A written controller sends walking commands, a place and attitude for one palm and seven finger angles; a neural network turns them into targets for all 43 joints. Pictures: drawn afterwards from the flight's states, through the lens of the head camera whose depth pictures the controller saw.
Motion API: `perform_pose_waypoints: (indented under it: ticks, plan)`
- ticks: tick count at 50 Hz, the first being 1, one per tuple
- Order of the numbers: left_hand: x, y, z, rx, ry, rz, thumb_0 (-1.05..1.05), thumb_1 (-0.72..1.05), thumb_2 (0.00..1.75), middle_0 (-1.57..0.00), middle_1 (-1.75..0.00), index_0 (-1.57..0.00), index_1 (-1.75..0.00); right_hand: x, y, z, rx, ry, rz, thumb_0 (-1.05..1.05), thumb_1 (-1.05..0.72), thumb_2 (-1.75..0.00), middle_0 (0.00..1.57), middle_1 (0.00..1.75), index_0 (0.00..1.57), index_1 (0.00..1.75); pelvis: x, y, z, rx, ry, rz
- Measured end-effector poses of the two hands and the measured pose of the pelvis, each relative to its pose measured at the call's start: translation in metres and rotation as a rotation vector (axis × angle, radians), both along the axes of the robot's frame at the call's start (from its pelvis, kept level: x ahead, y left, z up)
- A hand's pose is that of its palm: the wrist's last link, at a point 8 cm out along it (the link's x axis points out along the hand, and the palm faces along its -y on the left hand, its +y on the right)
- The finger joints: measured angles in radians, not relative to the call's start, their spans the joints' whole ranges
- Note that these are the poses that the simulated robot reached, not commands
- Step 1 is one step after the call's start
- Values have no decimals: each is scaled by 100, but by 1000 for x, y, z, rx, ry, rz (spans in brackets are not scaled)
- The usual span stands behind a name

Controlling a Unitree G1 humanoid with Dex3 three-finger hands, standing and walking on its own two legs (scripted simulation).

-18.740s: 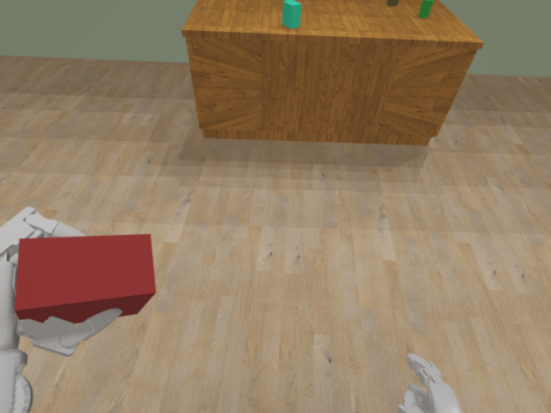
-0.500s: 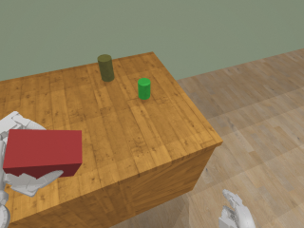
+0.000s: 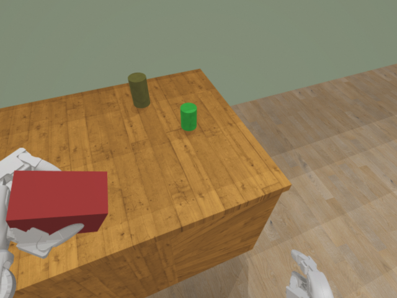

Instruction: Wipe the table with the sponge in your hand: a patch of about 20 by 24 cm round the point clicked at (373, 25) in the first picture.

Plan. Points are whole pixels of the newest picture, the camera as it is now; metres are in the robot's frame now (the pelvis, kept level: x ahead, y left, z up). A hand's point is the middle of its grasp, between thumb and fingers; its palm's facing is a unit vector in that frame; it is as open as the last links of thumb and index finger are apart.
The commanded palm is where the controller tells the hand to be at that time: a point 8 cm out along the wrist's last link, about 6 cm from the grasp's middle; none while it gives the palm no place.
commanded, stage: shuffle to correct the standing spot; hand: left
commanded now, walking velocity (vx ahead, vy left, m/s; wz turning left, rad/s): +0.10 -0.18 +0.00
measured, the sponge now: (75, 204) +0.23 +0.21 +0.14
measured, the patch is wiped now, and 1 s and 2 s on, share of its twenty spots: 0.00 0.00 0.00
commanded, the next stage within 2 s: come to a stop and stand still in 0.10 s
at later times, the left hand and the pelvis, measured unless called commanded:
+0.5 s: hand (53, 191) +0.24 +0.24 +0.16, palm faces +0.25 -0.87 -0.43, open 10.3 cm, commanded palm +0.17 +0.30 +0.18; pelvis +0.00 +0.02 +0.00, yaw -3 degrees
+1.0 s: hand out of the picture +0.22 +0.33 +0.15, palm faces +0.35 -0.86 -0.37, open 10.3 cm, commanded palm +0.16 +0.36 +0.18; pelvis -0.01 +0.08 +0.01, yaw -1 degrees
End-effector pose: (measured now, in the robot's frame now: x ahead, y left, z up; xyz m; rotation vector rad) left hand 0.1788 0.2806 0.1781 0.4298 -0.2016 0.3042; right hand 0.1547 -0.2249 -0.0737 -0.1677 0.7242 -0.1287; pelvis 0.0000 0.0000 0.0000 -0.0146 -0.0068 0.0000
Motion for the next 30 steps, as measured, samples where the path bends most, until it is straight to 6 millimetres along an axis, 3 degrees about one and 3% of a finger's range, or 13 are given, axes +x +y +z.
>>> perform_pose_waypoints:
  ticks: [12, 15, 18, 20, 26, 30]
  plan:
    - [1, -1, -1, -6, 1, 5, -1, -52, 101, -73, -134, -72, -134, 4, -3, 0, -7, -1, 2, 2, -91, -90, 20, 30, 20, 30, 3, -2, -1, 1, -4, 2]
    - [14, 23, 27, 153, -91, 22, -1, -52, 101, -73, -134, -72, -133, -1, -4, -2, -36, 13, 41, 2, -91, -90, 20, 30, 20, 30, -4, -6, -2, 1, -18, 16]
    - [26, 48, 46, 165, -199, 97, -1, -52, 101, -73, -134, -72, -134, -6, -7, -6, -40, 33, 52, 2, -91, -90, 20, 30, 20, 30, -9, -3, -4, 3, -19, -8]
    - [29, 46, 40, 130, -184, 90, -1, -52, 101, -73, -134, -72, -134, -12, -8, -7, -20, 26, 27, 2, -91, -90, 20, 30, 20, 30, -8, 4, -2, 8, -18, -29]
    - [24, 2, -12, 45, 52, -113, -1, -52, 101, -72, -134, -72, -134, -25, 3, -9, -2, 24, -37, 2, -91, -90, 20, 30, 20, 30, 3, 25, 1, 17, -18, -43]
    - [19, 18, -21, 61, 98, -108, -1, -52, 101, -72, -134, -72, -134, -24, 21, -8, -13, 49, -32, 2, -91, -90, 20, 30, 20, 30, 4, 32, 3, 12, -14, -31]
